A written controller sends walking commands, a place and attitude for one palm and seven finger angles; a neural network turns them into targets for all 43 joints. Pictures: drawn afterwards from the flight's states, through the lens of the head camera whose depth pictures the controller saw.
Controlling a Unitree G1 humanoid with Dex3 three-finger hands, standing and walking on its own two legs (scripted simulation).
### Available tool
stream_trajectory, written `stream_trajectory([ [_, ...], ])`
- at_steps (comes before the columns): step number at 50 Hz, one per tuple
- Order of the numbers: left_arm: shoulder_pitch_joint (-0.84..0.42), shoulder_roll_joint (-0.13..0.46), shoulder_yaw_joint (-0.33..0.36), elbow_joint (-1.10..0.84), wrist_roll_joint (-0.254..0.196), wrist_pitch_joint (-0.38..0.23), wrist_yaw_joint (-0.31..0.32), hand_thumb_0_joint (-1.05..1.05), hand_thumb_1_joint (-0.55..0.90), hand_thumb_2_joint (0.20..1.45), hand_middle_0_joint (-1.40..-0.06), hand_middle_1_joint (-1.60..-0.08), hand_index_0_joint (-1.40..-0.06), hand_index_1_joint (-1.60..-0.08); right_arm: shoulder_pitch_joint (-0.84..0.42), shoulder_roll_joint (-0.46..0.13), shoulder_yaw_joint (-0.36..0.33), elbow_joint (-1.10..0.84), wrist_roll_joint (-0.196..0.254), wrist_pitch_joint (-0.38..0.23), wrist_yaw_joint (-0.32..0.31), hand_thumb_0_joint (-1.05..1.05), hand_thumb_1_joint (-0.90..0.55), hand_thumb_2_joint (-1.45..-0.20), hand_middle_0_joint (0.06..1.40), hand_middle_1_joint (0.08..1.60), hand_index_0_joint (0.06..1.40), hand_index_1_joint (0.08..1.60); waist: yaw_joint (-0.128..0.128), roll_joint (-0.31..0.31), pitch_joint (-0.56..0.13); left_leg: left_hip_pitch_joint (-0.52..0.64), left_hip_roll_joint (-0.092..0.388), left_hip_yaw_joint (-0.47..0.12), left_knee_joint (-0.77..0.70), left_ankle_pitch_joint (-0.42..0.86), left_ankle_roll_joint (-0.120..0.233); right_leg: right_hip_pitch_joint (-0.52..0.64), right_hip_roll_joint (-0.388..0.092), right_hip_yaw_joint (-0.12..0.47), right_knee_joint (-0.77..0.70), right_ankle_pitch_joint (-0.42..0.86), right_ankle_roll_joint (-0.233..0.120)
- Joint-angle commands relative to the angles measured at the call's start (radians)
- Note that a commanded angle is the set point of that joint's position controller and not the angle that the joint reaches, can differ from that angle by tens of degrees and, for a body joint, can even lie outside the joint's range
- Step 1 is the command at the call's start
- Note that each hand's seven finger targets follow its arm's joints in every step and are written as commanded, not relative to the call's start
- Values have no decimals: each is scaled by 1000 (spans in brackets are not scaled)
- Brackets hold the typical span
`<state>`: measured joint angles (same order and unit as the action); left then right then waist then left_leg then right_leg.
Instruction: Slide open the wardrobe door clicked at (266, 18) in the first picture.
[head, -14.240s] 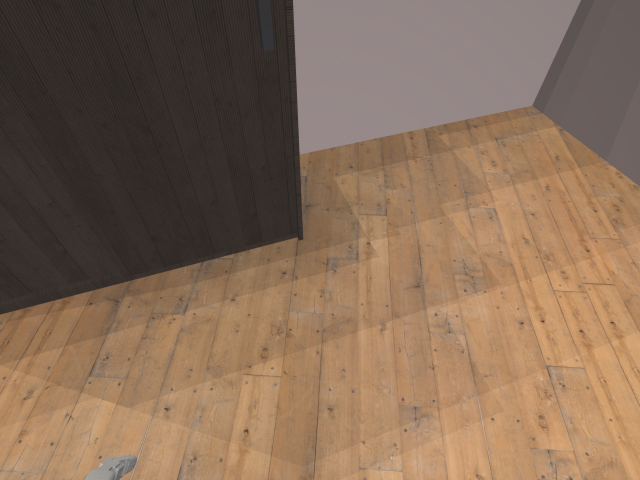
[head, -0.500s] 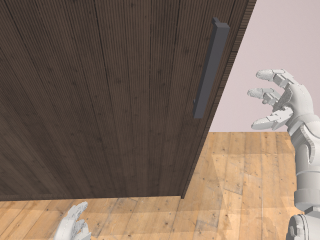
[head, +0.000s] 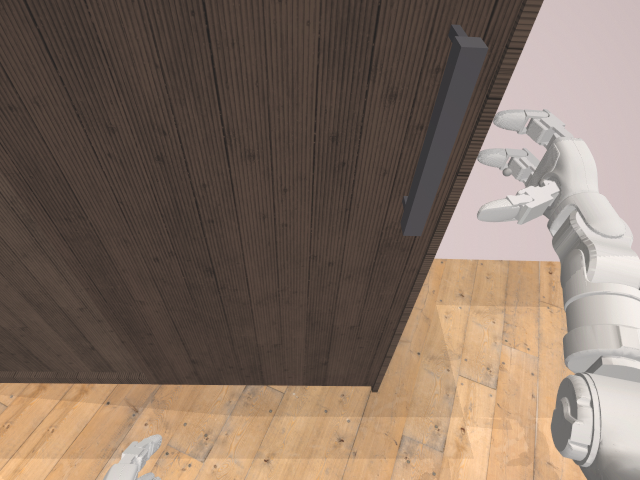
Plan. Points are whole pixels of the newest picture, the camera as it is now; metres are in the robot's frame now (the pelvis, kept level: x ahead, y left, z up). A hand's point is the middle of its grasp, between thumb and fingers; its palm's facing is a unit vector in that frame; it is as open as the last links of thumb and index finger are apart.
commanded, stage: move the hooked fingers beside the handle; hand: right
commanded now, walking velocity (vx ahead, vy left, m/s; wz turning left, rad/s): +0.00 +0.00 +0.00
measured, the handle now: (430, 144) +0.50 -0.08 +0.19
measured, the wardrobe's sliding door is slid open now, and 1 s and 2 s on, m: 0.00 0.00 0.00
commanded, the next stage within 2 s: feel for the door with the fingertips in 0.82 s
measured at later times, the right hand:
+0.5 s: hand (503, 174) +0.44 -0.16 +0.20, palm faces -0.07 +1.00 +0.01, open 14.0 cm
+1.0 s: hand (501, 171) +0.45 -0.16 +0.20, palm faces -0.07 +1.00 +0.00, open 14.0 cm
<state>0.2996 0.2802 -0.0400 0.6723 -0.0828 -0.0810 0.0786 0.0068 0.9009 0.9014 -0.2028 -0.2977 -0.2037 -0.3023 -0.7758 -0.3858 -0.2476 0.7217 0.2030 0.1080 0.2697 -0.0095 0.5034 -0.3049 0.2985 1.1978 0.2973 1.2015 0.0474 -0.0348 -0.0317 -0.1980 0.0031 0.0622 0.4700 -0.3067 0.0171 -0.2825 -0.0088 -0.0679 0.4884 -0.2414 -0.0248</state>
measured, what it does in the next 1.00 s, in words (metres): stands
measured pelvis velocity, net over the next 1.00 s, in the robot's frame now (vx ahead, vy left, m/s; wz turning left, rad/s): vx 0.00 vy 0.00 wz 0.01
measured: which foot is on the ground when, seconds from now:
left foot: down 0.00-1.00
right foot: down 0.00-1.00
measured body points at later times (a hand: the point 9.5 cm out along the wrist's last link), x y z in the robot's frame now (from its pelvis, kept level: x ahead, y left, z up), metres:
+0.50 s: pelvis +0.00 +0.00 +0.00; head +0.00 +0.02 +0.45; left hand +0.09 +0.27 -0.11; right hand +0.43 -0.22 +0.20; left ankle -0.04 +0.11 -0.74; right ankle +0.01 -0.10 -0.74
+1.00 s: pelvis +0.00 +0.00 +0.00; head +0.01 +0.01 +0.45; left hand +0.09 +0.26 -0.11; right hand +0.44 -0.22 +0.20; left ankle -0.04 +0.11 -0.74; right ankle +0.01 -0.10 -0.74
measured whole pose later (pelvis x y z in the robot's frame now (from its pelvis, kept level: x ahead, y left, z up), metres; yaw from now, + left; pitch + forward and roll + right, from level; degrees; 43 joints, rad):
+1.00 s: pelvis +0.00 +0.00 +0.00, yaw +1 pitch +3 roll +0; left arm 0.33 0.28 -0.04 0.66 -0.08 -0.06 0.08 0.01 0.90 0.90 -0.20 -0.30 -0.20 -0.30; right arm -0.80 -0.39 -0.26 0.80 0.19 0.05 0.25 -0.01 0.50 -0.31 0.30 1.20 0.30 1.20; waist 0.06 -0.03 -0.03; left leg -0.21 -0.01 0.05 0.46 -0.30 0.02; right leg -0.29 -0.02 -0.08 0.49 -0.24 -0.02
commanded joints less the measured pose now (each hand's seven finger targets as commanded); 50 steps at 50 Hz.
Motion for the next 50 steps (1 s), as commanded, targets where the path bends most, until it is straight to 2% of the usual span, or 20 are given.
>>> stream_trajectory([
  [1, -19, 134, 55, -113, 4, -40, 8, 0, 900, 900, -200, -300, -200, -300, -539, -205, -37, -164, 15, -83, -21, 0, 500, -300, 300, 1200, 300, 1200, 11, 38, -296, -51, -6, -30, -41, 398, 8, 251, -9, 79, -12, 313, -27],
  [3, 1, 142, 60, -110, 8, -30, 9, 0, 900, 900, -200, -300, -200, -300, -468, -275, -102, -86, 5, -82, -31, 0, 500, -300, 300, 1200, 300, 1200, -10, 91, -289, -26, -4, -32, -43, 396, 6, 207, -10, 71, -12, 298, -32],
  [4, 0, 143, 57, -117, 9, -27, 10, 0, 900, 900, -200, -300, -200, -300, -495, -301, -115, -113, -3, -93, -33, 0, 500, -300, 300, 1200, 300, 1200, -12, 62, -306, -6, -2, -37, -36, 421, 7, 206, -7, 70, -18, 312, -31],
  [5, -8, 136, 57, -127, 9, -29, 7, 0, 900, 900, -200, -300, -200, -300, -520, -260, -77, -155, -7, -103, -30, 0, 500, -300, 300, 1200, 300, 1200, -7, 20, -330, -6, -1, -40, -32, 436, 7, 230, -5, 66, -15, 325, -30],
  [9, -11, 134, 61, -139, 8, -29, 5, 0, 900, 900, -200, -300, -200, -300, -499, -252, -81, -213, 3, -128, -23, 0, 500, -300, 300, 1200, 300, 1200, -10, 24, -363, 5, -6, -38, -32, 457, 7, 271, -12, 69, -11, 365, -32],
  [14, -12, 138, 60, -132, 1, -21, 11, 0, 900, 900, -200, -300, -200, -300, -465, -259, -84, -174, 9, -99, -9, 0, 500, -300, 300, 1200, 300, 1200, -7, 45, -297, -9, -9, -38, -48, 427, 4, 231, -9, 61, -21, 309, -35],
  [16, -15, 132, 59, -132, -2, -22, 12, 0, 900, 900, -200, -300, -200, -300, -504, -214, -41, -191, 9, -94, -9, 0, 500, -300, 300, 1200, 300, 1200, 8, 16, -291, -34, -9, -39, -55, 399, 4, 245, -6, 61, -22, 286, -34],
  [18, -11, 135, 62, -134, 1, -24, 12, 0, 900, 900, -200, -300, -200, -300, -488, -240, -64, -220, 14, -101, -14, 0, 500, -300, 300, 1200, 300, 1200, -3, 46, -323, -12, -9, -36, -52, 411, 6, 258, -10, 66, -18, 315, -36],
  [19, -21, 134, 61, -138, 1, -26, 12, 0, 900, 900, -200, -300, -200, -300, -502, -235, -61, -248, 14, -102, -13, 0, 500, -300, 300, 1200, 300, 1200, -2, 4, -343, -10, -10, -41, -48, 430, 6, 278, -6, 64, -18, 328, -35],
  [23, -15, 135, 58, -120, -2, -20, 17, 0, 900, 900, -200, -300, -200, -300, -498, -217, -43, -161, 20, -90, -11, 0, 500, -300, 300, 1200, 300, 1200, 12, 75, -268, -33, -10, -37, -66, 383, 0, 228, -5, 60, -23, 262, -39],
  [26, -26, 132, 54, -122, -3, -21, 18, 0, 900, 900, -200, -300, -200, -300, -547, -211, -29, -148, 10, -92, -13, 0, 500, -300, 300, 1200, 300, 1200, 17, -1, -272, -59, -8, -44, -65, 352, 3, 236, 1, 61, -22, 231, -34],
  [29, -19, 138, 53, -121, 0, -19, 20, 0, 900, 900, -200, -300, -200, -300, -547, -268, -71, -119, 11, -113, -13, 0, 500, -300, 300, 1200, 300, 1200, 10, 42, -289, -32, -6, -49, -63, 367, 2, 218, 2, 64, -21, 235, -37],
  [32, -16, 133, 52, -122, -1, -24, 19, 0, 900, 900, -200, -300, -200, -300, -584, -242, -45, -127, 7, -136, -5, 0, 500, -300, 300, 1200, 300, 1200, 16, -6, -310, -47, -7, -45, -56, 366, 6, 248, 1, 71, -15, 250, -31],
  [34, -15, 136, 54, -128, 1, -26, 17, 0, 900, 900, -200, -300, -200, -300, -561, -236, -50, -138, 15, -142, -1, 0, 500, -300, 300, 1200, 300, 1200, 10, 17, -344, -28, -10, -41, -47, 405, 7, 265, -1, 73, -10, 294, -33],
  [37, -17, 135, 53, -125, -3, -24, 15, 0, 900, 900, -200, -300, -200, -300, -544, -188, -13, -104, 20, -124, 10, 0, 500, -300, 300, 1200, 300, 1200, 17, 33, -297, -54, -12, -37, -50, 397, 5, 247, -2, 69, -11, 279, -31],
  [38, -9, 137, 57, -122, -1, -21, 15, 0, 900, 900, -200, -300, -200, -300, -542, -192, -16, -101, 22, -123, 6, 0, 500, -300, 300, 1200, 300, 1200, 16, 67, -301, -43, -12, -32, -50, 398, 4, 238, -3, 70, -10, 288, -34],
  [44, -5, 141, 54, -129, 3, -14, 15, 0, 900, 900, -200, -300, -200, -300, -551, -292, -93, -103, 2, -127, -16, 0, 500, -300, 300, 1200, 300, 1200, 0, 39, -306, -23, -9, -47, -50, 388, 3, 207, 1, 66, -15, 262, -35],
  [46, -4, 136, 57, -133, 3, -18, 15, 0, 900, 900, -200, -300, -200, -300, -586, -266, -68, -162, 0, -146, -13, 0, 500, -300, 300, 1200, 300, 1200, 8, 11, -354, -18, -10, -44, -43, 409, 5, 251, -2, 69, -12, 298, -32],
  [48, -9, 129, 60, -141, 3, -27, 10, 0, 900, 900, -200, -300, -200, -300, -566, -180, -10, -225, 15, -156, -6, 0, 500, -300, 300, 1200, 300, 1200, 11, -6, -391, -31, -15, -33, -36, 441, 7, 319, -10, 75, 2, 380, -31],
  [50, -18, 129, 60, -140, 5, -30, 2, 0, 900, 900, -200, -300, -200, -300, -502, -180, -31, -252, 26, -138, -5, 0, 500, -300, 300, 1200, 300, 1200, -6, -19, -392, -28, -19, -35, -37, 464, 8, 335, -10, 79, 1, 411, -27],
])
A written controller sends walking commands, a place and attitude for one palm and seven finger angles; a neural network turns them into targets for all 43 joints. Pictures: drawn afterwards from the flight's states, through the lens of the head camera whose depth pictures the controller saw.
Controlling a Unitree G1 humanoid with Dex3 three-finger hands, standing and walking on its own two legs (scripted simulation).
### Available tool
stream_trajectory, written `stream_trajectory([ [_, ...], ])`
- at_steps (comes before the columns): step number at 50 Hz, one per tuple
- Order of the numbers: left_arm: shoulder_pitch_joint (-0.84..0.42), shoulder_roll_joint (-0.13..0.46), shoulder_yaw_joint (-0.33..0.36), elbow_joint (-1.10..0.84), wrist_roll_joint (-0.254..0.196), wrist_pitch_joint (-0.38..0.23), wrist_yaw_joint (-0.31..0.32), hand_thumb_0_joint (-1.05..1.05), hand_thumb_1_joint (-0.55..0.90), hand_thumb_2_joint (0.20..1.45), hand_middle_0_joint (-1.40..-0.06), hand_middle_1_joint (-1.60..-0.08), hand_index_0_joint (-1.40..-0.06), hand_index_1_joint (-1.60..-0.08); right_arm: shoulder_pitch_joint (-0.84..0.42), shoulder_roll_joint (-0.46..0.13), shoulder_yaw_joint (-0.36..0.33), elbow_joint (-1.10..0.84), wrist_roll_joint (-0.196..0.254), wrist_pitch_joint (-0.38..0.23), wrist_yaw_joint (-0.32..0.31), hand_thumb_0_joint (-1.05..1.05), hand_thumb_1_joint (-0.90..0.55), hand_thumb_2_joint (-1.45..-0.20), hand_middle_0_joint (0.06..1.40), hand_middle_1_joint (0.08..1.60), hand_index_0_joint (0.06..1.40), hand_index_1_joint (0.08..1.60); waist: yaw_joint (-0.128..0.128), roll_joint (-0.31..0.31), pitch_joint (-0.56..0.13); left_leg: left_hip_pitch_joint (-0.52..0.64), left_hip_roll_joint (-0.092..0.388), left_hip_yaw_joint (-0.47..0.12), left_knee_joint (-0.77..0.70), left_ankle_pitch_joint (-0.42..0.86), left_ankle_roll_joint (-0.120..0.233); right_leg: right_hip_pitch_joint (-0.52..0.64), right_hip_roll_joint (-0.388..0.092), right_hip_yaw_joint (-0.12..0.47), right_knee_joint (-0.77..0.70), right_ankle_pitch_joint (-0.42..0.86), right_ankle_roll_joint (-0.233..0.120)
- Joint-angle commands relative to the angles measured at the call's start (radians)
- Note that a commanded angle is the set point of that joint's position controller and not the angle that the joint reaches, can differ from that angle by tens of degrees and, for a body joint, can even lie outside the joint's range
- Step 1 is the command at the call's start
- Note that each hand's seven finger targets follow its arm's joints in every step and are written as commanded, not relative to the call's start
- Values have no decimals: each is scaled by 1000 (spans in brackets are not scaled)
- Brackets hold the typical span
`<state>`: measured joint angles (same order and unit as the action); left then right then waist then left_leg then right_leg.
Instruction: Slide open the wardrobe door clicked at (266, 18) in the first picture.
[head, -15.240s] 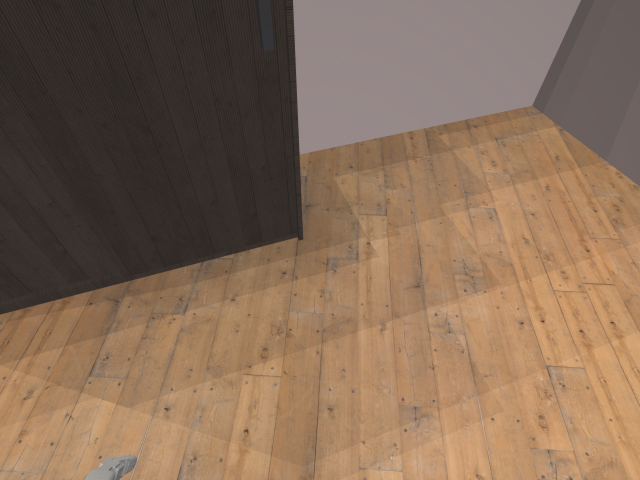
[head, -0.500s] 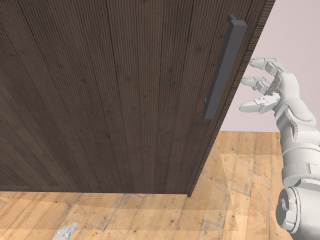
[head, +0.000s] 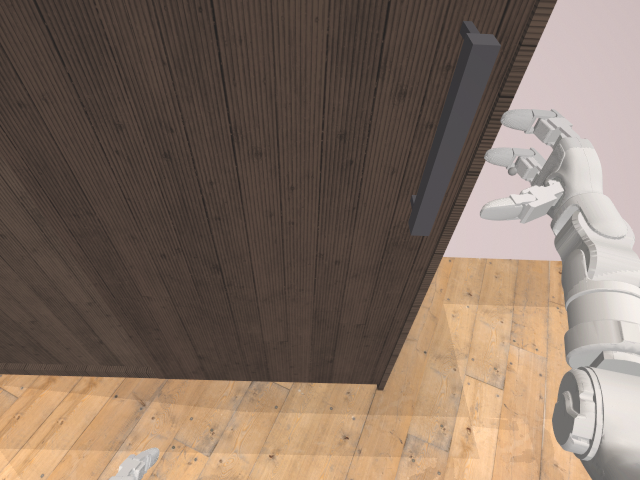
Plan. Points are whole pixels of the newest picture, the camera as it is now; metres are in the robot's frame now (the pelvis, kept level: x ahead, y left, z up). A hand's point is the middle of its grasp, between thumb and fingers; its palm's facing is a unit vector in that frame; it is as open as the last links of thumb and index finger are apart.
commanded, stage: feel for the door with the fingertips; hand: right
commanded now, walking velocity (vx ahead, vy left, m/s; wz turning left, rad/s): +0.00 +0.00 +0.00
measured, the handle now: (440, 143) +0.49 -0.09 +0.19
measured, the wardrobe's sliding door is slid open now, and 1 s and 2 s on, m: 0.00 0.00 0.00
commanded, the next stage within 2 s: slide the fingers in behind the handle in 0.94 s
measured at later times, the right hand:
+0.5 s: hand (489, 164) +0.44 -0.14 +0.20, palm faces -0.05 +1.00 +0.01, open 14.0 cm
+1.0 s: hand (487, 156) +0.46 -0.14 +0.20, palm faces -0.07 +1.00 +0.02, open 14.0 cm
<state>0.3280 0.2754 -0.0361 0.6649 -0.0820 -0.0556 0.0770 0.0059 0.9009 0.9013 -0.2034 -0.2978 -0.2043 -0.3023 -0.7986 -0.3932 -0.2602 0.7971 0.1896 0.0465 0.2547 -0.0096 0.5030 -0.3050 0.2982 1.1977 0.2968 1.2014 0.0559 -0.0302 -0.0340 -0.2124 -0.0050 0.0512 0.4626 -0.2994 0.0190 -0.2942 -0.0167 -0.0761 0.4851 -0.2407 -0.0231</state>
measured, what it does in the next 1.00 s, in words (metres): stands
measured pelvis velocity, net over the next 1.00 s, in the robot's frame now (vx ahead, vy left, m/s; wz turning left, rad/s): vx -0.01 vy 0.00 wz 0.01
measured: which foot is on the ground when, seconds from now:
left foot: down 0.00-1.00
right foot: down 0.00-1.00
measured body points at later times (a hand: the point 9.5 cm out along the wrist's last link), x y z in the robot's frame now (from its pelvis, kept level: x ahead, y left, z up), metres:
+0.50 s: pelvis -0.01 +0.00 +0.00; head -0.01 +0.01 +0.45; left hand +0.11 +0.25 -0.11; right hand +0.43 -0.19 +0.21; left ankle -0.04 +0.11 -0.74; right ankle +0.01 -0.10 -0.74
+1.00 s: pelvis -0.01 +0.00 +0.00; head +0.01 +0.01 +0.45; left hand +0.05 +0.27 -0.12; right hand +0.45 -0.19 +0.20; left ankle -0.04 +0.11 -0.74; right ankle +0.01 -0.10 -0.74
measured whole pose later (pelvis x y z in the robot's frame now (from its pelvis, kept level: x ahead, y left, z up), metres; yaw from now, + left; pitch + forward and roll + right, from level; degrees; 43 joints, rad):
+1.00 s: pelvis -0.01 +0.00 +0.00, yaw +0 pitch +3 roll +0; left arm 0.37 0.28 -0.02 0.70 -0.07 -0.07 0.07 0.01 0.90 0.90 -0.20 -0.30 -0.20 -0.30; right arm -0.91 -0.36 -0.26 0.92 0.17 0.01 0.20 -0.01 0.50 -0.30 0.32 1.21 0.30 1.20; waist 0.08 -0.03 -0.04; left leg -0.24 -0.01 0.05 0.47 -0.29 0.02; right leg -0.32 -0.02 -0.08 0.49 -0.23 -0.02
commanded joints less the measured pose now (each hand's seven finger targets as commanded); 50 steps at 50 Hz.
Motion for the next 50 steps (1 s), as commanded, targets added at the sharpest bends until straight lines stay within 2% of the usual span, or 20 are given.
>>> stream_trajectory([
  [1, -50, 133, 55, -130, 2, -54, 2, 0, 900, 900, -200, -300, -200, -300, -455, -151, -6, -317, 41, -60, 11, 0, 500, -300, 300, 1200, 300, 1200, -15, -14, -362, -16, -11, -18, -29, 449, 7, 327, -3, 86, 1, 400, -25],
  [3, -52, 132, 59, -130, 0, -49, -2, 0, 900, 900, -200, -300, -200, -300, -423, -105, 24, -313, 43, -28, 1, 0, 500, -300, 300, 1200, 300, 1200, -16, 33, -325, -24, -13, -9, -34, 435, 5, 302, -4, 81, -3, 391, -29],
  [5, -63, 131, 58, -134, 1, -44, -6, 0, 900, 900, -200, -300, -200, -300, -410, -129, -4, -336, 36, 4, -22, 0, 500, -300, 300, 1200, 300, 1200, -27, 28, -314, -20, -13, -15, -37, 432, 4, 284, 1, 77, -10, 366, -28],
  [9, -84, 120, 53, -138, 3, -33, -7, 0, 900, 900, -200, -300, -200, -300, -441, -87, 22, -390, 26, 23, -72, 0, 500, -300, 300, 1200, 300, 1200, -22, 38, -293, -24, -13, -13, -44, 394, 4, 277, 1, 79, -19, 333, -29],
  [13, -79, 121, 50, -122, 9, -22, 5, 0, 900, 900, -200, -300, -200, -300, -497, -125, -3, -350, 12, 19, -107, 0, 500, -300, 300, 1200, 300, 1200, -8, 89, -281, -22, -13, -19, -61, 339, -1, 256, 3, 77, -28, 263, -34],
  [14, -91, 114, 46, -128, 10, -24, 4, 0, 900, 900, -200, -300, -200, -300, -540, -94, 24, -375, 9, 10, -110, 0, 500, -300, 300, 1200, 300, 1200, -7, 35, -297, -19, -8, -25, -55, 350, 2, 269, 6, 76, -32, 271, -32],
  [16, -84, 111, 43, -120, 12, -25, 6, 0, 900, 900, -200, -300, -200, -300, -550, -115, 7, -333, 1, -2, -117, 0, 500, -300, 300, 1200, 300, 1200, -6, 36, -304, -19, -10, -26, -57, 342, 3, 272, 6, 78, -30, 262, -30],
  [18, -73, 117, 44, -116, 16, -21, 10, 0, 900, 900, -200, -300, -200, -300, -540, -164, -30, -288, -3, -18, -116, 0, 500, -300, 300, 1200, 300, 1200, -13, 76, -311, 8, -9, -28, -57, 362, 1, 254, 6, 76, -30, 272, -33],
  [20, -80, 111, 40, -118, 11, -23, 10, 0, 900, 900, -200, -300, -200, -300, -574, -115, 15, -256, -4, -24, -103, 0, 500, -300, 300, 1200, 300, 1200, -1, 31, -294, -9, -6, -32, -58, 362, 2, 250, 12, 71, -29, 254, -32],
  [24, -61, 121, 44, -114, 9, -24, 10, 0, 900, 900, -200, -300, -200, -300, -557, -121, 11, -168, 4, -35, -74, 0, 500, -300, 300, 1200, 300, 1200, 3, 72, -291, -8, -6, -32, -57, 373, 0, 227, 13, 69, -25, 245, -34],
  [27, -51, 124, 48, -111, 8, -32, 10, 0, 900, 900, -200, -300, -200, -300, -599, -109, 29, -159, 8, -50, -56, 0, 500, -300, 300, 1200, 300, 1200, 9, 40, -295, -26, -6, -34, -53, 369, 2, 230, 17, 68, -19, 240, -34],
  [31, -26, 130, 53, -92, 9, -40, 10, 0, 900, 900, -200, -300, -200, -300, -636, -115, 22, -111, 15, -68, -52, 0, 500, -300, 300, 1200, 300, 1200, 24, 69, -278, -56, -10, -32, -57, 340, -2, 223, 14, 73, -15, 218, -36],
  [33, -13, 138, 56, -88, 12, -42, 11, 0, 900, 900, -200, -300, -200, -300, -648, -180, -19, -117, 10, -87, -57, 0, 500, -300, 300, 1200, 300, 1200, 16, 72, -308, -28, -7, -35, -55, 337, -3, 210, 15, 72, -13, 221, -39],
  [35, -17, 131, 54, -88, 9, -52, 8, 0, 900, 900, -200, -300, -200, -300, -699, -125, 32, -153, 3, -103, -57, 0, 500, -300, 300, 1200, 300, 1200, 24, 2, -333, -51, -8, -35, -47, 340, 1, 249, 14, 76, -10, 234, -33],
  [38, 12, 141, 60, -79, 18, -57, 5, 0, 900, 900, -200, -300, -200, -300, -625, -196, -43, -100, 6, -114, -62, 0, 500, -300, 300, 1200, 300, 1200, 3, 72, -345, -14, -13, -29, -45, 363, 0, 224, 13, 77, -9, 263, -36],
  [41, 11, 140, 59, -80, 15, -59, 2, 0, 900, 900, -200, -300, -200, -300, -654, -168, -16, -98, -5, -111, -59, 0, 500, -300, 300, 1200, 300, 1200, 10, 26, -327, -33, -12, -31, -40, 374, 0, 220, 13, 69, -11, 259, -32],
  [44, 17, 145, 63, -86, 16, -57, 0, 0, 900, 900, -200, -300, -200, -300, -620, -213, -56, -94, -10, -110, -62, 0, 500, -300, 300, 1200, 300, 1200, -1, 48, -343, -12, -13, -35, -40, 394, -2, 212, 12, 63, -8, 270, -36],
  [47, 18, 140, 63, -84, 14, -59, 0, 0, 900, 900, -200, -300, -200, -300, -655, -161, -12, -107, -6, -106, -55, 0, 500, -300, 300, 1200, 300, 1200, 14, 23, -316, -45, -16, -29, -43, 371, 0, 220, 10, 65, -8, 259, -31],
  [48, 28, 143, 66, -83, 16, -57, 1, 0, 900, 900, -200, -300, -200, -300, -638, -181, -29, -96, -2, -108, -59, 0, 500, -300, 300, 1200, 300, 1200, 15, 65, -317, -28, -15, -28, -45, 379, -2, 211, 10, 64, -3, 269, -38],
  [50, 20, 142, 63, -84, 14, -56, 0, 0, 900, 900, -200, -300, -200, -300, -644, -184, -31, -106, -6, -106, -58, 0, 500, -300, 300, 1200, 300, 1200, 9, 38, -330, -32, -16, -30, -39, 382, 0, 221, 10, 67, -8, 271, -33],
])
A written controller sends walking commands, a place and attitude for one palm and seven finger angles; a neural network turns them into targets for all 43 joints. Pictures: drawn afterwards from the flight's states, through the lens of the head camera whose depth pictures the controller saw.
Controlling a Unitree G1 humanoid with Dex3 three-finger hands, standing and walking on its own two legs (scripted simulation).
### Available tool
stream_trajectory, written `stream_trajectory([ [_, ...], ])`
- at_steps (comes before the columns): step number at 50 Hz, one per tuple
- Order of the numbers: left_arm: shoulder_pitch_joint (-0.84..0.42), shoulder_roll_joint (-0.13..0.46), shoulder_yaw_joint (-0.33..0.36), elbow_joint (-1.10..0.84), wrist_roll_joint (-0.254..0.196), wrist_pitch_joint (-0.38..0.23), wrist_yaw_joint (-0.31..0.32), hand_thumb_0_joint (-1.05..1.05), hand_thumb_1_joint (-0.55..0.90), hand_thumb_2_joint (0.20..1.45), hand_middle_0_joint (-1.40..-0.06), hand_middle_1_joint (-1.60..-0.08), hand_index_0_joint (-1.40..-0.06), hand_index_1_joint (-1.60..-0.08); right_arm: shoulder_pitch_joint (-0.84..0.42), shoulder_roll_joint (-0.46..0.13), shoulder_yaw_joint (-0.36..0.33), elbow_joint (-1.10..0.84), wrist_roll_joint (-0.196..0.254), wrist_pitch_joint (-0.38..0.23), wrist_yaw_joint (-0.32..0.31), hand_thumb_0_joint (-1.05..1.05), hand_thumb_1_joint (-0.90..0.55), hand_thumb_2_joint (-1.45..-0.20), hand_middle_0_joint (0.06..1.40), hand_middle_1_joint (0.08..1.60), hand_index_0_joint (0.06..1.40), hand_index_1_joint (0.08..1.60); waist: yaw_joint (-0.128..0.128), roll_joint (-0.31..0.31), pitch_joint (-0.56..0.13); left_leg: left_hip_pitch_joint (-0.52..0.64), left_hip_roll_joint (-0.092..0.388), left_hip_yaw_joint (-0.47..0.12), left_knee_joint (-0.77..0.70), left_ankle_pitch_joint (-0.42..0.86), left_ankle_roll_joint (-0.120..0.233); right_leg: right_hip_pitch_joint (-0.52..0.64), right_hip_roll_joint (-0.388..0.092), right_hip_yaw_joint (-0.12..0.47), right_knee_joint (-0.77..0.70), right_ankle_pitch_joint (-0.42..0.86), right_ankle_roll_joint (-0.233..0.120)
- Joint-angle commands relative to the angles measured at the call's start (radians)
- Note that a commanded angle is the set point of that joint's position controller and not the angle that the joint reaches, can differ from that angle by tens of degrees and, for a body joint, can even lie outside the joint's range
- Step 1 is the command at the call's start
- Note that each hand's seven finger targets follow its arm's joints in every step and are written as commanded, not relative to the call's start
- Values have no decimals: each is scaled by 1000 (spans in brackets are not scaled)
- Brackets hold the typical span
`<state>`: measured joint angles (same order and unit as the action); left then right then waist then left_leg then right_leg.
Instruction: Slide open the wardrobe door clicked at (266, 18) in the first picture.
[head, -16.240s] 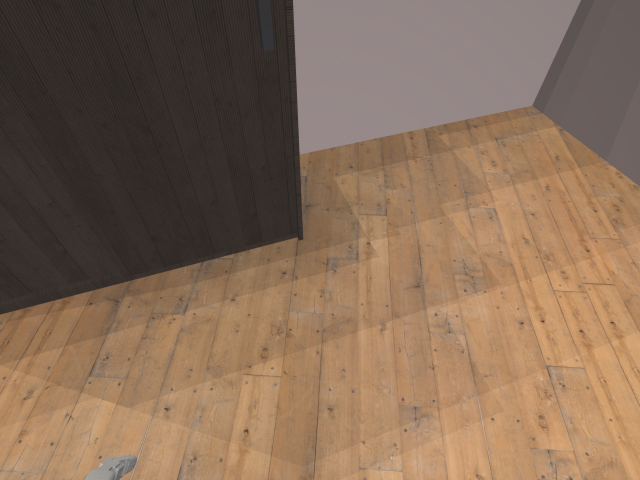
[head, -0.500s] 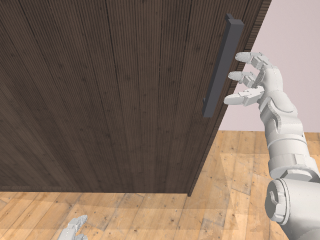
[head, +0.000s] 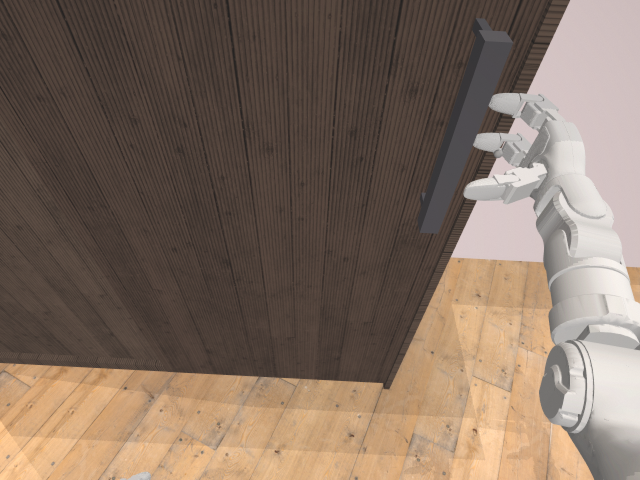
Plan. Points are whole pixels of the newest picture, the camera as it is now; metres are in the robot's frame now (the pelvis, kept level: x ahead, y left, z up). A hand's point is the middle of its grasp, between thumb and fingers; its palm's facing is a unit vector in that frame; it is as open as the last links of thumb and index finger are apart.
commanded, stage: slide the fingers in behind the handle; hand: right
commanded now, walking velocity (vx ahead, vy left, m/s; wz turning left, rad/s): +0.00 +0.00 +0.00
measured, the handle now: (450, 140) +0.50 -0.09 +0.19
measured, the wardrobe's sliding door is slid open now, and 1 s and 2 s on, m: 0.00 0.00 0.00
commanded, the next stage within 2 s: grip the handle and tug to test in 1.86 s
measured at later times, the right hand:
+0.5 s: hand (492, 167) +0.44 -0.13 +0.20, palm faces -0.08 +1.00 +0.01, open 14.0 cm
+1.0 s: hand (459, 161) +0.44 -0.09 +0.21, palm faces -0.09 +1.00 +0.01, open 14.0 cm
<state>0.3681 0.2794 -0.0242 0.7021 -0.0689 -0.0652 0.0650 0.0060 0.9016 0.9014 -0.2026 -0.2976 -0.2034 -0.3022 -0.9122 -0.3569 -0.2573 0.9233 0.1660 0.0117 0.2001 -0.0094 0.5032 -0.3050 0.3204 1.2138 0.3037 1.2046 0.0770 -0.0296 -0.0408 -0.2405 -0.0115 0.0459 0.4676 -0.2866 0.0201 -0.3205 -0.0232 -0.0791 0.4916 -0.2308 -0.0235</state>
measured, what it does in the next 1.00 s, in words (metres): stands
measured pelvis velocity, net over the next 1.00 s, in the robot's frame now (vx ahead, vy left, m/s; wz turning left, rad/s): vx -0.01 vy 0.01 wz -0.01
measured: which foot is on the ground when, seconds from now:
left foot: down 0.00-1.00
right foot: down 0.00-1.00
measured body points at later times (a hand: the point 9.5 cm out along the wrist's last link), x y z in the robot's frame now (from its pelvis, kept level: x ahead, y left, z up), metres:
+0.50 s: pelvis +0.00 +0.00 +0.00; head +0.00 +0.01 +0.45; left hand +0.11 +0.25 -0.11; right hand +0.44 -0.18 +0.20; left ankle -0.03 +0.10 -0.74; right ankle +0.01 -0.11 -0.74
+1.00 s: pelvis -0.01 +0.01 +0.00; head -0.01 +0.02 +0.45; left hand +0.08 +0.26 -0.12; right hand +0.44 -0.15 +0.21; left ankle -0.03 +0.11 -0.74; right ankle +0.01 -0.11 -0.74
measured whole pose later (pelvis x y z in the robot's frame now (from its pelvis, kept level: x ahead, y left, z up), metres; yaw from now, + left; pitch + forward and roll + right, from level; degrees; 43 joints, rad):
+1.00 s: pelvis -0.01 +0.01 +0.00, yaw -1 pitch +2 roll +0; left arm 0.32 0.26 -0.03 0.70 -0.06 -0.05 0.05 0.01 0.90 0.90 -0.20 -0.30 -0.20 -0.30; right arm -0.87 -0.23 -0.16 0.80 0.17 0.05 0.10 -0.01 0.50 -0.30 0.30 1.20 0.30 1.20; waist 0.05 -0.04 -0.03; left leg -0.21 -0.01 0.06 0.47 -0.28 0.03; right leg -0.29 -0.02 -0.07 0.47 -0.21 -0.02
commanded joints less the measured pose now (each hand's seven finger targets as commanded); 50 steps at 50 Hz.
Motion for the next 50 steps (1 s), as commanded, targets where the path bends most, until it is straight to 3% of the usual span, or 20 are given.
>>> stream_trajectory([
  [1, -23, 137, 53, -123, 0, -48, 12, 0, 900, 900, -200, -300, -200, -300, -545, -195, -12, -252, 18, -71, -2, 0, 500, -300, 300, 1200, 300, 1200, -6, 16, -326, -22, -11, -24, -44, 364, -1, 264, 14, 68, -11, 264, -31],
  [4, -20, 140, 53, -123, 2, -48, 9, 0, 900, 900, -200, -300, -200, -300, -499, -213, -37, -235, 19, -69, -7, 0, 500, -300, 300, 1200, 300, 1200, -18, 48, -325, -16, -13, -19, -41, 365, 1, 258, 12, 74, -11, 274, -30],
  [5, -30, 136, 50, -128, 1, -48, 7, 0, 900, 900, -200, -300, -200, -300, -537, -176, 2, -270, 18, -69, -7, 0, 500, -300, 300, 1200, 300, 1200, -9, 3, -326, -33, -11, -21, -41, 352, 1, 271, 13, 74, -11, 267, -28],
  [6, -30, 132, 52, -126, 0, -51, 7, 0, 900, 900, -200, -300, -200, -300, -534, -150, 16, -268, 16, -65, -8, 0, 500, -300, 300, 1200, 300, 1200, -5, 16, -326, -51, -13, -15, -40, 341, 2, 290, 10, 79, -7, 273, -27],
  [7, -28, 132, 53, -124, 2, -51, 5, 0, 900, 900, -200, -300, -200, -300, -524, -148, 15, -272, 17, -61, -10, 0, 500, -300, 300, 1200, 300, 1200, -9, 7, -332, -56, -14, -14, -38, 342, 3, 298, 8, 82, -6, 283, -25],
  [9, -34, 136, 52, -131, 2, -45, 6, 0, 900, 900, -200, -300, -200, -300, -470, -186, -26, -252, 22, -49, -16, 0, 500, -300, 300, 1200, 300, 1200, -21, 57, -321, -30, -13, -17, -41, 355, 0, 268, 9, 76, -8, 278, -30],
  [12, -48, 128, 50, -137, -1, -44, 5, 0, 900, 900, -200, -300, -200, -300, -512, -142, 17, -300, 18, -44, -19, 0, 500, -300, 300, 1200, 300, 1200, -13, 31, -324, -40, -12, -15, -38, 344, 1, 283, 10, 80, -9, 272, -27],
  [14, -56, 128, 49, -147, 2, -43, 3, 0, 900, 900, -200, -300, -200, -300, -482, -182, -21, -348, 18, -50, -30, 0, 500, -300, 300, 1200, 300, 1200, -32, 19, -354, -14, -11, -17, -35, 368, 4, 299, 9, 80, -8, 307, -27],
  [16, -73, 119, 47, -156, 1, -45, -1, 0, 900, 900, -200, -300, -200, -300, -473, -123, 19, -399, 24, -47, -30, 0, 500, -300, 300, 1200, 300, 1200, -31, 10, -361, -15, -12, -13, -33, 376, 5, 323, 7, 83, -8, 325, -23],
  [18, -78, 121, 49, -157, 1, -39, 0, 0, 900, 900, -200, -300, -200, -300, -417, -114, 24, -403, 30, -36, -31, 0, 500, -300, 300, 1200, 300, 1200, -33, 66, -350, 5, -13, -9, -39, 384, 3, 311, 6, 80, -9, 333, -28],
  [19, -93, 119, 47, -162, -2, -37, -1, 0, 900, 900, -200, -300, -200, -300, -379, -118, 11, -393, 31, -20, -32, 0, 500, -300, 300, 1200, 300, 1200, -45, 58, -324, -1, -14, -13, -41, 385, 2, 296, 7, 75, -14, 316, -29],
  [21, -101, 116, 44, -156, -6, -30, 1, 0, 900, 900, -200, -300, -200, -300, -435, -73, 62, -410, 28, 4, -36, 0, 500, -300, 300, 1200, 300, 1200, -25, 40, -284, -30, -13, -9, -51, 341, 1, 288, 8, 79, -23, 269, -25],
  [23, -105, 115, 44, -159, -2, -27, 3, 0, 900, 900, -200, -300, -200, -300, -435, -106, 33, -431, 24, 12, -52, 0, 500, -300, 300, 1200, 300, 1200, -31, 30, -295, -24, -13, -11, -56, 327, 3, 299, 9, 81, -21, 269, -27],
  [32, -112, 104, 35, -135, 2, -26, 7, 0, 900, 900, -200, -300, -200, -300, -510, -27, 94, -372, 22, 9, -76, 0, 500, -300, 300, 1200, 300, 1200, -9, 39, -277, -46, -11, -10, -64, 282, 5, 296, 14, 93, -34, 221, -21],
  [33, -104, 107, 36, -134, 5, -26, 6, 0, 900, 900, -200, -300, -200, -300, -489, -37, 80, -351, 21, 4, -81, 0, 500, -300, 300, 1200, 300, 1200, -14, 64, -277, -36, -13, -7, -64, 284, 5, 288, 14, 94, -32, 228, -24],
  [35, -110, 102, 35, -137, 6, -28, 2, 0, 900, 900, -200, -300, -200, -300, -504, -24, 86, -352, 18, -1, -88, 0, 500, -300, 300, 1200, 300, 1200, -17, 29, -296, -35, -10, -10, -58, 294, 6, 298, 17, 92, -32, 233, -22],
  [38, -102, 109, 37, -141, 10, -25, -1, 0, 900, 900, -200, -300, -200, -300, -437, -83, 27, -320, 19, -9, -91, 0, 500, -300, 300, 1200, 300, 1200, -37, 99, -301, 16, -10, -14, -59, 314, 3, 251, 19, 83, -36, 230, -28],
  [41, -107, 102, 36, -143, 4, -24, 0, 0, 900, 900, -200, -300, -200, -300, -502, -49, 72, -339, 7, -21, -93, 0, 500, -300, 300, 1200, 300, 1200, -19, 64, -275, -5, -6, -21, -64, 299, -1, 243, 21, 76, -39, 196, -29],
  [44, -106, 103, 41, -148, 5, -33, -3, 0, 900, 900, -200, -300, -200, -300, -489, -39, 70, -366, 11, -36, -97, 0, 500, -300, 300, 1200, 300, 1200, -31, 46, -318, 3, -9, -19, -59, 309, 4, 277, 19, 79, -36, 223, -28],
  [50, -97, 103, 40, -132, 6, -35, -1, 0, 900, 900, -200, -300, -200, -300, -498, -57, 57, -339, 10, -29, -106, 0, 500, -300, 300, 1200, 300, 1200, -24, 88, -283, 12, -10, -24, -69, 312, -4, 239, 23, 70, -41, 197, -33],
])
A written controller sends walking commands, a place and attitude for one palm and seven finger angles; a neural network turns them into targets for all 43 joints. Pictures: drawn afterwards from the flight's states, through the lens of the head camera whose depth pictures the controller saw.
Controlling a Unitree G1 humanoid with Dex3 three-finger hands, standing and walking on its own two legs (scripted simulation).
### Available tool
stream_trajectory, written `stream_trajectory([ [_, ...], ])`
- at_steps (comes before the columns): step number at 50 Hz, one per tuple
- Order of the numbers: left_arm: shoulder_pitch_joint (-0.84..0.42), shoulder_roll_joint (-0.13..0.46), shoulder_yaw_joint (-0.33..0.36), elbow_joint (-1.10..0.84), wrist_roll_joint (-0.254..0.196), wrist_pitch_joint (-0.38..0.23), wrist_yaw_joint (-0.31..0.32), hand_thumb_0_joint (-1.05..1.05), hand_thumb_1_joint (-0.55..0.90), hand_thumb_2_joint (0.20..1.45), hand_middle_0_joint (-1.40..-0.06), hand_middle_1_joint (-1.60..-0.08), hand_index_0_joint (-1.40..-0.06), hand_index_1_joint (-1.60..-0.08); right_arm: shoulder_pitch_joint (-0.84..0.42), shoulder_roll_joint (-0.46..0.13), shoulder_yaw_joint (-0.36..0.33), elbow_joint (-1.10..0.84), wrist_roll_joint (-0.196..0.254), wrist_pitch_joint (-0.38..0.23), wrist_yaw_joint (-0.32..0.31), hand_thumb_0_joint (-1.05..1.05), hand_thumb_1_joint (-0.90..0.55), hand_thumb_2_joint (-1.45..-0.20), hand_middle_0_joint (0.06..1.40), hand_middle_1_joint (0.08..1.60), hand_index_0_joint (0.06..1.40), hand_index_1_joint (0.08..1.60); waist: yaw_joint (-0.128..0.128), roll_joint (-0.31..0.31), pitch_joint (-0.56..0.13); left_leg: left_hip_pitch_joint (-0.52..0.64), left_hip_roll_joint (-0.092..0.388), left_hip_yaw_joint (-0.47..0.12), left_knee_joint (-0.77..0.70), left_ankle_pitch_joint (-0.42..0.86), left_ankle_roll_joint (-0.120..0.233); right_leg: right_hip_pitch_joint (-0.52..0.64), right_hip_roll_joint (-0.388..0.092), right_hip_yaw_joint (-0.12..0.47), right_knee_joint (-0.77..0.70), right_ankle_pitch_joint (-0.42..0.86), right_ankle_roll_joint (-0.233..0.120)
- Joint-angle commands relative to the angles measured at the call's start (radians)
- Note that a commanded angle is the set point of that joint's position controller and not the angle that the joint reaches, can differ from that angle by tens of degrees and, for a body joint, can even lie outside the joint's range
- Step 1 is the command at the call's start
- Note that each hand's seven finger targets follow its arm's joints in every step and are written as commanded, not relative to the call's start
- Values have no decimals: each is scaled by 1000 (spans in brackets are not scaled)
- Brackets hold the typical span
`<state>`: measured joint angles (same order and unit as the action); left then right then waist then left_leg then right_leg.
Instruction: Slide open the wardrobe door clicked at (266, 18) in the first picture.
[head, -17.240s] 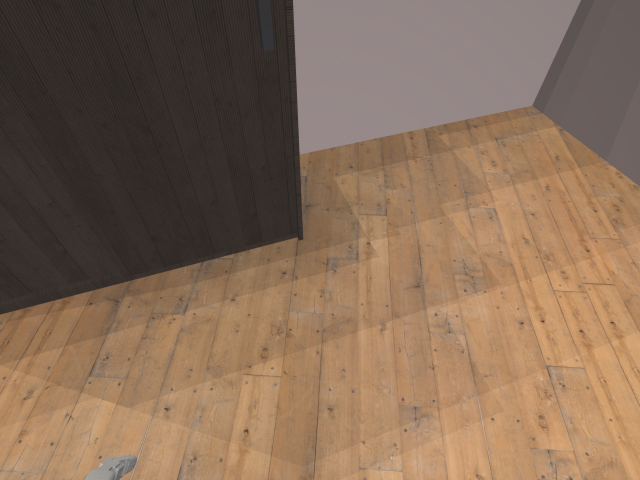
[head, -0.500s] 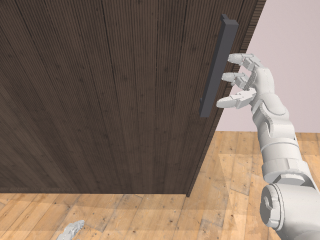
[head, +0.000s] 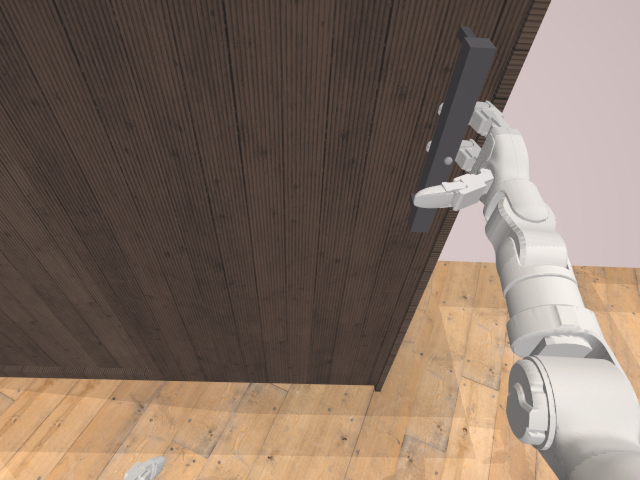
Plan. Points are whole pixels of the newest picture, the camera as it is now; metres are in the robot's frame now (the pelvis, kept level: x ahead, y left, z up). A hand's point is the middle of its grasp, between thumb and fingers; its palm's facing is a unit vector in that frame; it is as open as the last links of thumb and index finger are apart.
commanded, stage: slide the fingers in behind the handle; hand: right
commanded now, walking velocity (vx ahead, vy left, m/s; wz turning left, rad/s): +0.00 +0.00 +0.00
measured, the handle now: (438, 142) +0.51 -0.09 +0.19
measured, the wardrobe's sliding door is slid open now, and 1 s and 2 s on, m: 0.00 0.00 0.00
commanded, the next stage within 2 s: grip the handle and tug to test in 0.86 s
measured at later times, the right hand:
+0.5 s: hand (440, 158) +0.46 -0.09 +0.20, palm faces -0.10 +0.99 +0.02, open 14.0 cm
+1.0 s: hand (437, 156) +0.47 -0.08 +0.20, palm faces -0.11 +0.99 +0.01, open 14.0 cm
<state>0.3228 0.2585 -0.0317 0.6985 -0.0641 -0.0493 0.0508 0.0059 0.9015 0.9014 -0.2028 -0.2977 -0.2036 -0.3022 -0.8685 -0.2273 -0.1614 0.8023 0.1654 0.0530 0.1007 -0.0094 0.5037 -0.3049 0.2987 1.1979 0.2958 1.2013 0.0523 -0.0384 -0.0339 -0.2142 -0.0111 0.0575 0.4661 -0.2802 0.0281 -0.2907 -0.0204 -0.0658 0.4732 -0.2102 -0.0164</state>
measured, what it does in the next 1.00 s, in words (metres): stands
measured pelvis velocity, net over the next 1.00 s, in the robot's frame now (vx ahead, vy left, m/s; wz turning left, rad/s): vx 0.01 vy -0.01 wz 0.00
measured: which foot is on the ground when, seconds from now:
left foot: down 0.00-1.00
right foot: down 0.00-1.00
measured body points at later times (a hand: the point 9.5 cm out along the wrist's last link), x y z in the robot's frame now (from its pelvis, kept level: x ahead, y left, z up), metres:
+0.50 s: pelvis +0.01 +0.00 +0.00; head +0.01 +0.02 +0.45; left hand +0.11 +0.26 -0.11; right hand +0.46 -0.14 +0.20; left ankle -0.02 +0.10 -0.74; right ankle +0.02 -0.11 -0.74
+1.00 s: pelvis +0.01 -0.01 +0.00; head +0.02 +0.01 +0.45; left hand +0.11 +0.25 -0.12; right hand +0.47 -0.14 +0.20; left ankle -0.02 +0.10 -0.74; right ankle +0.02 -0.11 -0.74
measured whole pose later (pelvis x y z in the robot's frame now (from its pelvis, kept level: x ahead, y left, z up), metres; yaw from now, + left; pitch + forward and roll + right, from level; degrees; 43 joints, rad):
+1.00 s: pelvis +0.01 -0.01 +0.00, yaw +0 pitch +3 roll +0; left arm 0.30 0.25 -0.03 0.69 -0.06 -0.03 0.05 0.01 0.90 0.90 -0.20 -0.30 -0.20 -0.30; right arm -0.89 -0.19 -0.13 0.80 0.16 0.08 0.06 -0.01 0.50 -0.31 0.30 1.20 0.30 1.20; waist 0.05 -0.03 -0.04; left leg -0.22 0.00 0.06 0.46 -0.30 0.02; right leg -0.30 -0.01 -0.07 0.48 -0.23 -0.02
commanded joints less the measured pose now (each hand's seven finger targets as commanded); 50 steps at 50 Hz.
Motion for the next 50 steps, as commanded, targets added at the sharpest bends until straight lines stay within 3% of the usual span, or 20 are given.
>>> stream_trajectory([
  [1, -50, 121, 47, -129, 2, -53, 11, 0, 900, 900, -200, -300, -200, -300, -558, -181, -34, -227, 8, -70, -9, 0, 500, -300, 300, 1200, 300, 1200, -1, 70, -291, -17, -9, -38, -68, 303, -12, 206, 23, 54, -23, 169, -40],
  [4, -46, 126, 50, -131, 5, -50, 13, 0, 900, 900, -200, -300, -200, -300, -523, -224, -74, -219, 2, -74, -18, 0, 500, -300, 300, 1200, 300, 1200, -10, 99, -320, 24, -6, -41, -65, 332, -13, 195, 24, 50, -26, 187, -44],
  [7, -50, 120, 50, -136, 2, -53, 10, 0, 900, 900, -200, -300, -200, -300, -514, -189, -46, -235, 4, -74, -9, 0, 500, -300, 300, 1200, 300, 1200, -12, 64, -322, 19, -7, -43, -64, 356, -12, 208, 27, 43, -20, 198, -42],
  [8, -42, 126, 51, -135, 4, -50, 10, 0, 900, 900, -200, -300, -200, -300, -498, -209, -63, -214, 5, -74, -10, 0, 500, -300, 300, 1200, 300, 1200, -11, 108, -314, 31, -8, -39, -67, 352, -14, 193, 27, 45, -19, 195, -45],
  [10, -46, 126, 52, -134, 1, -50, 12, 0, 900, 900, -200, -300, -200, -300, -532, -192, -43, -231, 9, -73, -3, 0, 500, -300, 300, 1200, 300, 1200, 0, 112, -303, 22, -7, -44, -69, 360, -18, 192, 27, 43, -23, 188, -46],
  [12, -56, 117, 51, -138, -2, -52, 9, 0, 900, 900, -200, -300, -200, -300, -526, -136, 1, -243, 9, -67, 2, 0, 500, -300, 300, 1200, 300, 1200, 2, 45, -308, -9, -8, -40, -66, 351, -13, 225, 26, 41, -15, 195, -41],
  [15, -49, 123, 53, -129, 0, -50, 11, 0, 900, 900, -200, -300, -200, -300, -552, -151, -13, -227, 15, -59, -7, 0, 500, -300, 300, 1200, 300, 1200, 12, 95, -294, -11, -9, -40, -70, 348, -18, 210, 27, 47, -16, 187, -45],
  [19, -52, 121, 53, -133, 5, -47, 9, 0, 900, 900, -200, -300, -200, -300, -520, -182, -50, -254, 12, -66, -18, 0, 500, -300, 300, 1200, 300, 1200, -10, 89, -342, 25, -8, -40, -55, 394, -14, 224, 28, 47, -11, 237, -45],
  [20, -60, 116, 50, -136, 3, -45, 7, 0, 900, 900, -200, -300, -200, -300, -524, -136, -9, -258, 11, -64, -15, 0, 500, -300, 300, 1200, 300, 1200, -1, 79, -326, 11, -8, -37, -54, 393, -14, 227, 28, 44, -11, 236, -43],
  [22, -60, 115, 52, -133, 3, -45, 6, 0, 900, 900, -200, -300, -200, -300, -539, -140, -11, -266, 6, -66, -21, 0, 500, -300, 300, 1200, 300, 1200, 0, 70, -324, -3, -10, -37, -57, 375, -12, 239, 25, 48, -11, 228, -41],
  [24, -58, 122, 51, -138, 6, -38, 8, 0, 900, 900, -200, -300, -200, -300, -478, -188, -64, -230, 9, -57, -26, 0, 500, -300, 300, 1200, 300, 1200, -16, 128, -318, 30, -9, -37, -56, 397, -15, 205, 26, 45, -14, 235, -45],
  [27, -61, 115, 51, -140, 5, -33, 9, 0, 900, 900, -200, -300, -200, -300, -539, -147, -16, -259, 0, -52, -22, 0, 500, -300, 300, 1200, 300, 1200, 3, 87, -317, 3, -8, -37, -55, 396, -15, 227, 24, 45, -9, 237, -43],
  [29, -68, 116, 50, -148, 5, -30, 7, 0, 900, 900, -200, -300, -200, -300, -521, -158, -26, -289, 2, -57, -21, 0, 500, -300, 300, 1200, 300, 1200, -10, 49, -350, 24, -7, -36, -47, 412, -8, 245, 25, 46, -7, 267, -40],
  [33, -59, 118, 51, -141, 5, -27, 11, 0, 900, 900, -200, -300, -200, -300, -515, -122, -1, -253, 12, -47, -16, 0, 500, -300, 300, 1200, 300, 1200, 8, 111, -303, -2, -13, -26, -56, 387, -11, 237, 23, 54, -4, 256, -43],
  [35, -63, 117, 51, -135, 4, -26, 13, 0, 900, 900, -200, -300, -200, -300, -524, -145, -21, -229, 12, -37, -18, 0, 500, -300, 300, 1200, 300, 1200, 5, 95, -296, -14, -11, -33, -59, 375, -13, 227, 23, 53, -6, 233, -42],
  [41, -53, 114, 52, -130, 7, -33, 11, 0, 900, 900, -200, -300, -200, -300, -571, -103, 16, -262, 7, -57, -24, 0, 500, -300, 300, 1200, 300, 1200, 9, 49, -348, -31, -14, -24, -44, 369, -4, 279, 18, 67, 1, 277, -33],
  [44, -50, 117, 51, -130, 7, -31, 7, 0, 900, 900, -200, -300, -200, -300, -533, -116, -2, -243, 8, -57, -28, 0, 500, -300, 300, 1200, 300, 1200, 0, 66, -347, -17, -15, -22, -41, 389, -3, 270, 16, 67, 1, 304, -34],
  [47, -42, 116, 54, -123, 8, -30, 6, 0, 900, 900, -200, -300, -200, -300, -569, -86, 26, -229, 3, -47, -34, 0, 500, -300, 300, 1200, 300, 1200, 14, 79, -315, -41, -17, -18, -45, 368, -6, 256, 15, 68, -1, 276, -33],
  [48, -35, 123, 57, -123, 11, -26, 9, 0, 900, 900, -200, -300, -200, -300, -537, -131, -16, -212, 0, -47, -43, 0, 500, -300, 300, 1200, 300, 1200, 3, 118, -328, -11, -16, -17, -44, 372, -5, 244, 15, 69, 0, 286, -36],
  [50, -45, 116, 53, -129, 11, -27, 7, 0, 900, 900, -200, -300, -200, -300, -562, -122, -11, -250, -1, -49, -47, 0, 407, -340, 310, 1213, 310, 1213, 0, 64, -353, -11, -15, -22, -38, 389, -3, 265, 16, 66, -3, 301, -33],
])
